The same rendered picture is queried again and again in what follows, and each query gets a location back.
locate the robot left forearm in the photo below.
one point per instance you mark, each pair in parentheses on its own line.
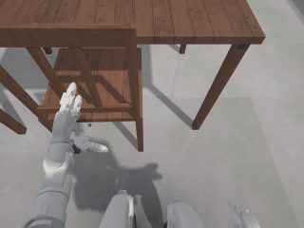
(49,208)

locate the robot right thigh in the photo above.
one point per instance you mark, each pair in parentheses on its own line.
(181,215)

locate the robot thigh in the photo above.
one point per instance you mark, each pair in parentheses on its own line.
(118,212)
(181,215)

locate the robot left hand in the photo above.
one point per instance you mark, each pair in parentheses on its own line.
(65,121)

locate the table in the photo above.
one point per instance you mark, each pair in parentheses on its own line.
(158,22)

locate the robot right hand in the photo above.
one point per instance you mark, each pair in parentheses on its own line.
(247,220)

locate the robot left thigh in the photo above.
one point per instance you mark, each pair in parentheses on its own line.
(118,212)

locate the chair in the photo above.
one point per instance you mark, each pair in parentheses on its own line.
(102,59)

